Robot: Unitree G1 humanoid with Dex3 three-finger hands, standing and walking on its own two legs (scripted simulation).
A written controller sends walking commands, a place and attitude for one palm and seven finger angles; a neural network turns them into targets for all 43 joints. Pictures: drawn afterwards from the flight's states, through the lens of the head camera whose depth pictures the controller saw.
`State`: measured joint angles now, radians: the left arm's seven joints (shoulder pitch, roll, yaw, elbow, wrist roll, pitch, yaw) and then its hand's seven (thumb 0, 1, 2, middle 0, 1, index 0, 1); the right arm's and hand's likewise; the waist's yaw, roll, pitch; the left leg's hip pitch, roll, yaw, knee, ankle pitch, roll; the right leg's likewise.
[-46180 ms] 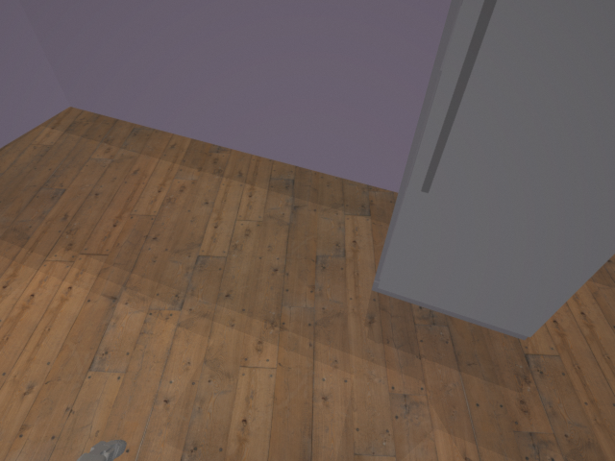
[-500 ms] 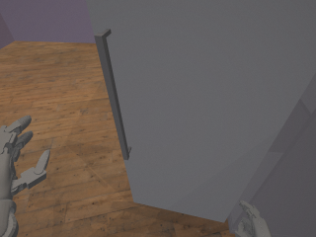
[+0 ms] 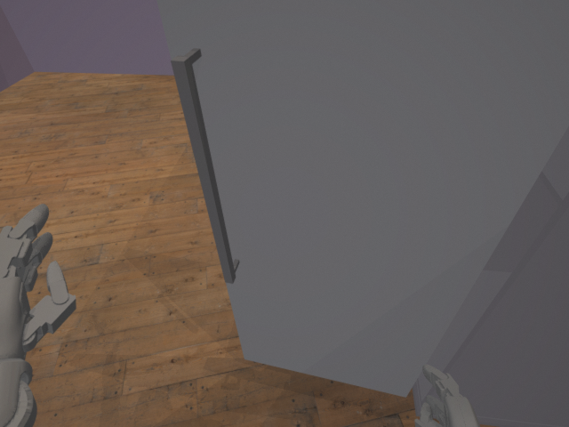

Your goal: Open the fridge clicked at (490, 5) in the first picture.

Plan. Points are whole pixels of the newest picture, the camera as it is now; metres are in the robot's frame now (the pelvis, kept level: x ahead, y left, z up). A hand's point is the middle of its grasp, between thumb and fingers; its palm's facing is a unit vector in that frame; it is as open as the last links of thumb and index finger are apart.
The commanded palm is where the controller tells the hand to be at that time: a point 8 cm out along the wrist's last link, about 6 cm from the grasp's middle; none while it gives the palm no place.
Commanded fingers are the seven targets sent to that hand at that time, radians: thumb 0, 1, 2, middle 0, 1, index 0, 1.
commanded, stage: step back with the hand held close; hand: left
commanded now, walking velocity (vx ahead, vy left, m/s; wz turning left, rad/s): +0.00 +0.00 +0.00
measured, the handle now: (216, 192) +0.46 +0.19 +0.09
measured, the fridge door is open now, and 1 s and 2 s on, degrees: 84 84 84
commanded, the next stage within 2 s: stop stepping back and stand still in 1.46 s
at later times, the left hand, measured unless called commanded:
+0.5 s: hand (21, 330) +0.15 +0.29 +0.16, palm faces +0.44 -0.76 -0.48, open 7.4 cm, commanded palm +0.09 +0.32 +0.17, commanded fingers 0.00 0.90 0.90 -0.20 -0.30 -0.20 -0.30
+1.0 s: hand out of the picture +0.07 +0.31 +0.16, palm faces +0.51 -0.71 -0.48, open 7.4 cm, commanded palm +0.01 +0.33 +0.17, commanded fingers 0.00 0.90 0.90 -0.20 -0.30 -0.20 -0.30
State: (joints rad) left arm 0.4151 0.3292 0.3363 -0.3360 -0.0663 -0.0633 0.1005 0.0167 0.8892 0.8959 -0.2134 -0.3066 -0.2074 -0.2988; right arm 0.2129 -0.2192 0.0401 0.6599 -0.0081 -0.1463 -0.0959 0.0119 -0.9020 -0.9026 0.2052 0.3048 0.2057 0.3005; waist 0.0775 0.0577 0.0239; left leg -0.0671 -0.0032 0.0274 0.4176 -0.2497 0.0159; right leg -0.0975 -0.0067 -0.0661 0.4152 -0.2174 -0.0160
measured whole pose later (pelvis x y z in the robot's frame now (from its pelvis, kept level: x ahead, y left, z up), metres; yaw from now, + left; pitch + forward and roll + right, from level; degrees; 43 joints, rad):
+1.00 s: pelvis -0.12 +0.02 -0.02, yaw +3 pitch +0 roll -3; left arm 0.49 0.41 0.50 -0.49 0.00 -0.28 0.14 0.01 0.89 0.90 -0.22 -0.31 -0.21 -0.30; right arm 0.24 -0.21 0.01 0.59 -0.01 -0.14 -0.07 0.01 -0.90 -0.90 0.21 0.30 0.21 0.30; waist 0.01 0.01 0.04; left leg -0.50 0.01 0.00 0.66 -0.17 0.05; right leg -0.34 0.07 0.02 0.63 -0.29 0.01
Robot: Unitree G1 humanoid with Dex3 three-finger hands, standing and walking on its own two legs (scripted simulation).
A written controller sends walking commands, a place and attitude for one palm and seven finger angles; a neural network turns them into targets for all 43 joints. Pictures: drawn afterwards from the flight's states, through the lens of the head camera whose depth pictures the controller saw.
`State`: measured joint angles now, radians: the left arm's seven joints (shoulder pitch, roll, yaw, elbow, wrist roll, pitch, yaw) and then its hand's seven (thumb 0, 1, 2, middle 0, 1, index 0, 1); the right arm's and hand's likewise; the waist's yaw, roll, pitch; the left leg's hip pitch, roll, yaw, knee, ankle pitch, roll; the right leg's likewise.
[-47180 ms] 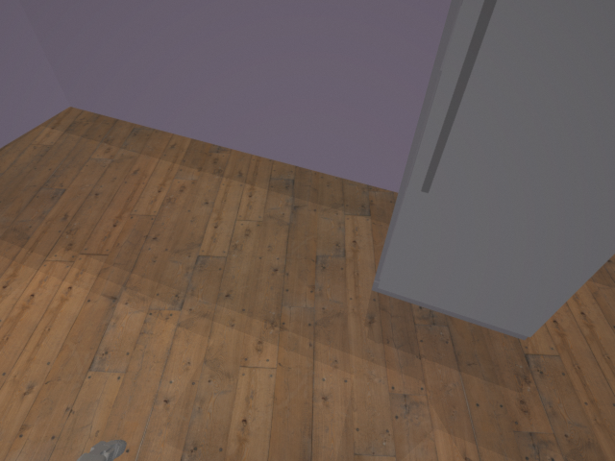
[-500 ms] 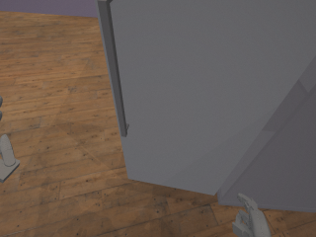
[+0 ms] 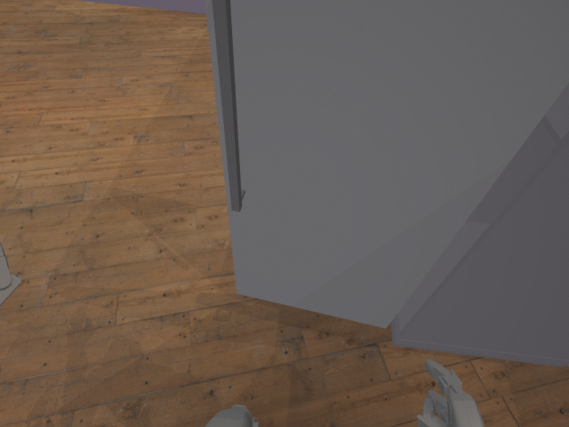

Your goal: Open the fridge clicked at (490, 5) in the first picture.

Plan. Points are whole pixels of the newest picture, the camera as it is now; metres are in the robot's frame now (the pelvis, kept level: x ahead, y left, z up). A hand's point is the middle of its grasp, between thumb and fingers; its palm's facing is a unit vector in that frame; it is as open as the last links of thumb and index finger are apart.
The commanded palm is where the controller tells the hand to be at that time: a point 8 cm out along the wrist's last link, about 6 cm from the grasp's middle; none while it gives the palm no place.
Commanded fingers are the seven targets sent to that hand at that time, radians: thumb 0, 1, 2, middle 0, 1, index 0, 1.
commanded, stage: step back with the hand held close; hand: left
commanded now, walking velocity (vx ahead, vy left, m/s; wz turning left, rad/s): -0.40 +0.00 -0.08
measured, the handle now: (233, 113) +0.59 +0.14 +0.11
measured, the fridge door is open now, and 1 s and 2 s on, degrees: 84 84 84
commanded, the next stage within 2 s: stop stepping back and stand still in 0.46 s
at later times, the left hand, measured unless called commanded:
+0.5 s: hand out of the picture +0.14 +0.29 +0.20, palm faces +0.40 -0.86 -0.32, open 7.4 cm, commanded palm +0.08 +0.32 +0.20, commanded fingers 0.00 0.90 0.90 -0.20 -0.30 -0.20 -0.30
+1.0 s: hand out of the picture +0.06 +0.26 +0.19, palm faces +0.22 -0.87 -0.44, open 7.4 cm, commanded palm +0.01 +0.32 +0.20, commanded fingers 0.00 0.90 0.90 -0.20 -0.30 -0.20 -0.30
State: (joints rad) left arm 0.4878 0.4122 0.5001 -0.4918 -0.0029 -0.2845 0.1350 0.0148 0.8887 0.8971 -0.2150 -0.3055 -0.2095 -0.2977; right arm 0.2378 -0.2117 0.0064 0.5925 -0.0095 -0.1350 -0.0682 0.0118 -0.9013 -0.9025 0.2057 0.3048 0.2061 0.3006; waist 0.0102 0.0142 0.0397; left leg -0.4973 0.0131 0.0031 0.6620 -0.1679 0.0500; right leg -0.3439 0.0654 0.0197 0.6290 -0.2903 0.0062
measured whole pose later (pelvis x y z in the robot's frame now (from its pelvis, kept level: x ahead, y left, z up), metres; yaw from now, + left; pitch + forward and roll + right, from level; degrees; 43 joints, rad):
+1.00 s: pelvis -0.17 +0.04 +0.03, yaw -9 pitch -1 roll -1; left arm 0.62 0.43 0.41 -0.55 -0.04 -0.18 0.14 0.02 0.89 0.90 -0.21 -0.30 -0.21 -0.30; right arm 0.34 -0.18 0.02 0.65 -0.03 -0.15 -0.06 0.01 -0.90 -0.90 0.20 0.30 0.20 0.30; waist -0.06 -0.04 -0.05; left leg -0.30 -0.02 0.05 0.39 -0.14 0.03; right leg -0.24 0.07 -0.09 0.61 -0.46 -0.03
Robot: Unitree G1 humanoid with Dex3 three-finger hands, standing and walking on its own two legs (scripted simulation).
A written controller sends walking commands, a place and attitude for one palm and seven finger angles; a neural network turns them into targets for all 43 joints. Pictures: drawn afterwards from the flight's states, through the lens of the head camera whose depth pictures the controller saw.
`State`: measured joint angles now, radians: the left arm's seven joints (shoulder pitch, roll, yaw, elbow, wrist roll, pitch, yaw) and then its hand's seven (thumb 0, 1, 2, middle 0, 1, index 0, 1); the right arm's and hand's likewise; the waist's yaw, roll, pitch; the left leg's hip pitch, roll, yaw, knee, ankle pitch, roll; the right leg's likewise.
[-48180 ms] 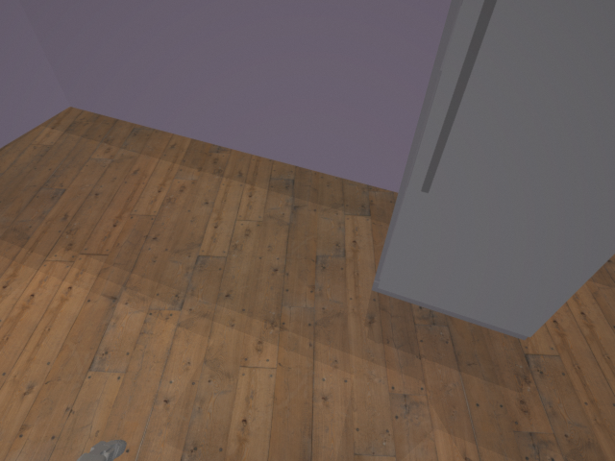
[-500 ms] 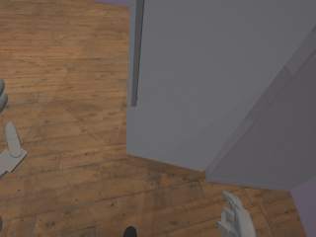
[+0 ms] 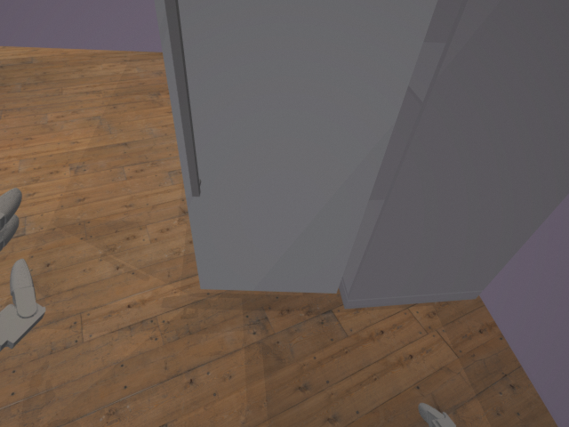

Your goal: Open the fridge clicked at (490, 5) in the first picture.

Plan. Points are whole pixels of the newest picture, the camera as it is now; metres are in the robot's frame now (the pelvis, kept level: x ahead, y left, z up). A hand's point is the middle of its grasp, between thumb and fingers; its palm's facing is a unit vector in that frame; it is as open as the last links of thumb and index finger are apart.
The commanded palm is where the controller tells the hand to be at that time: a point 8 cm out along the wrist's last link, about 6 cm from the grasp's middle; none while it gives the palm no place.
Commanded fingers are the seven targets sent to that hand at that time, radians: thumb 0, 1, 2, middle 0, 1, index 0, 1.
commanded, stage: stop stepping back and stand still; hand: left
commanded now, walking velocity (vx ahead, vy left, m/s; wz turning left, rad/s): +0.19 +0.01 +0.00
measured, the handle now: (187, 109) +0.74 +0.22 +0.09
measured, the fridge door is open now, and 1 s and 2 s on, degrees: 84 84 84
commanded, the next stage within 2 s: let the arm hang, fingers relaxed in 1.28 s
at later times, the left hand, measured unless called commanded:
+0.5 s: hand out of the picture +0.19 +0.29 +0.17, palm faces +0.50 -0.74 -0.44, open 7.4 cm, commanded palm +0.13 +0.32 +0.17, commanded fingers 0.00 0.90 0.90 -0.20 -0.30 -0.20 -0.30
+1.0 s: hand out of the picture +0.16 +0.33 +0.16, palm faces +0.49 -0.75 -0.45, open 7.4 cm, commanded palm +0.10 +0.36 +0.17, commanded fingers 0.00 0.90 0.90 -0.20 -0.30 -0.20 -0.30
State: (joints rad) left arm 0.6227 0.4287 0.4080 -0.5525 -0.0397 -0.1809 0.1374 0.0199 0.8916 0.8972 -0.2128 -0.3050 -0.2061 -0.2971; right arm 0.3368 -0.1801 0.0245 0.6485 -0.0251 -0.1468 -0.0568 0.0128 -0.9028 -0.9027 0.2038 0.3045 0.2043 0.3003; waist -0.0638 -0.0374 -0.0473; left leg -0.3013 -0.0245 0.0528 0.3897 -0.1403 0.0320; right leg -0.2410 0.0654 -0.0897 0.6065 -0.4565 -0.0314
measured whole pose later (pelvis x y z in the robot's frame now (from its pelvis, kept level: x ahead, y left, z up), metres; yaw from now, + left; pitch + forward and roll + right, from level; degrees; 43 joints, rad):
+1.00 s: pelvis -0.03 +0.05 -0.01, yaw +2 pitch +0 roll -1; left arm 0.53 0.40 0.43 -0.45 -0.04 -0.21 0.16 0.02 0.89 0.90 -0.22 -0.31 -0.21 -0.30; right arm 0.24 -0.20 0.03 0.62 0.00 -0.12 -0.07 0.01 -0.90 -0.90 0.21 0.30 0.21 0.30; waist 0.00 0.01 0.00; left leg -0.29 0.06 0.08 0.50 -0.21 0.01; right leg -0.20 -0.02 -0.11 0.46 -0.25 0.00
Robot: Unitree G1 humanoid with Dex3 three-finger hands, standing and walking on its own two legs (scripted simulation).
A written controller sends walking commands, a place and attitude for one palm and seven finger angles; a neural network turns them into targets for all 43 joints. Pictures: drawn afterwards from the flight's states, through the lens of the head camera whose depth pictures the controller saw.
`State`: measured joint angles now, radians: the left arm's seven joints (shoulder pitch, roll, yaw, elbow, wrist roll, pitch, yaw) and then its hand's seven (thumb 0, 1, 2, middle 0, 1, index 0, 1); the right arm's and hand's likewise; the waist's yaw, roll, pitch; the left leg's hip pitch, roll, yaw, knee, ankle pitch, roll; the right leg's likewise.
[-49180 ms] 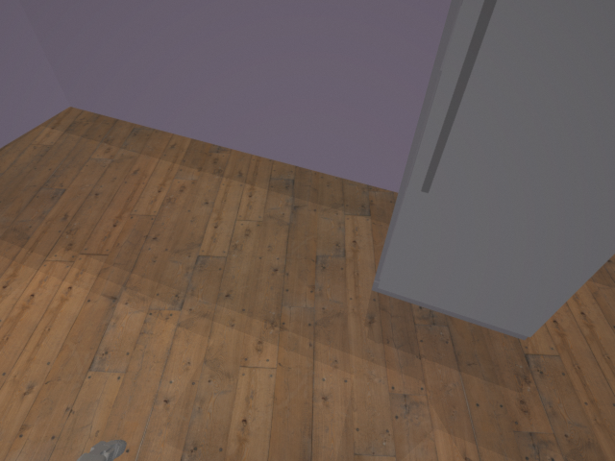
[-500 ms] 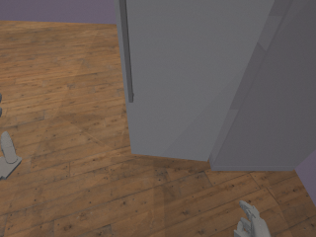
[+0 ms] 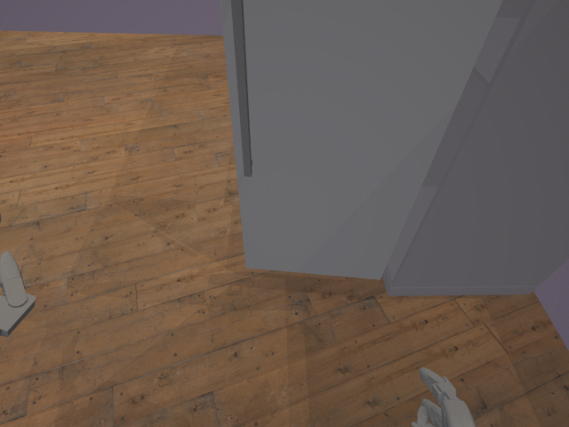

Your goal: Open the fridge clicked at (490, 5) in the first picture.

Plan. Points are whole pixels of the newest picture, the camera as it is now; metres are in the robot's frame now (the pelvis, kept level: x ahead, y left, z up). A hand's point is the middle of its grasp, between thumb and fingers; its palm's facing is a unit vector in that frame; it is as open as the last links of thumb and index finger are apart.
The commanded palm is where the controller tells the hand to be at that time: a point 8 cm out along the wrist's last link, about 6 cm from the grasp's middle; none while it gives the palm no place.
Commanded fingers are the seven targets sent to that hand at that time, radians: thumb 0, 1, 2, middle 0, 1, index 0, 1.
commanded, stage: stop stepping back and stand still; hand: left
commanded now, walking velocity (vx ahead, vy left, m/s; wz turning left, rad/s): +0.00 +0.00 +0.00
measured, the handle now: (244, 89) +0.77 +0.14 +0.09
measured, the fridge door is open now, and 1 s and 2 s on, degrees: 84 84 84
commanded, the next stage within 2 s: let the arm hang, fingers relaxed in 0.28 s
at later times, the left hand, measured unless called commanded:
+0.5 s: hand (93, 356) +0.20 +0.27 +0.01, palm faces +0.16 -0.86 -0.48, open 7.4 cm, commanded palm none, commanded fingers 0.00 0.90 0.90 -0.20 -0.30 -0.20 -0.30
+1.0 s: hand out of the picture -0.01 +0.24 -0.17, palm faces +0.02 -0.95 -0.30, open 7.3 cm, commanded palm none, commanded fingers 0.00 0.90 0.90 -0.20 -0.30 -0.20 -0.30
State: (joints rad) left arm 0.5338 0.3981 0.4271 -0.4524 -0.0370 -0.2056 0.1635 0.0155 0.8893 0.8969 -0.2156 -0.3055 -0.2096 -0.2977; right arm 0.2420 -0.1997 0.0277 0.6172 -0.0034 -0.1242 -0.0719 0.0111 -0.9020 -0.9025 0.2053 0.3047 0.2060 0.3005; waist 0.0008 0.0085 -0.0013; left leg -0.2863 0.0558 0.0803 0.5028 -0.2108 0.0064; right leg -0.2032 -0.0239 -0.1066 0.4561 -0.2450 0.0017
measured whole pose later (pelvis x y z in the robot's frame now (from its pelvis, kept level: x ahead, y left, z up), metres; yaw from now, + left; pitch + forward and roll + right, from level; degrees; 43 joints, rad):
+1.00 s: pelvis -0.01 +0.01 +0.00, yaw +2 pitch -1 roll -1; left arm 0.26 0.31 0.03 1.08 0.02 0.03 -0.01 0.01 0.92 0.90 -0.21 -0.30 -0.20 -0.30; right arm 0.24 -0.27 -0.01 1.05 -0.02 0.03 -0.01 0.01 -0.91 -0.90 0.20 0.30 0.20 0.30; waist 0.00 0.02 0.05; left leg -0.30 0.03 0.06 0.50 -0.19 0.02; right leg -0.21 -0.04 -0.13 0.46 -0.24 0.00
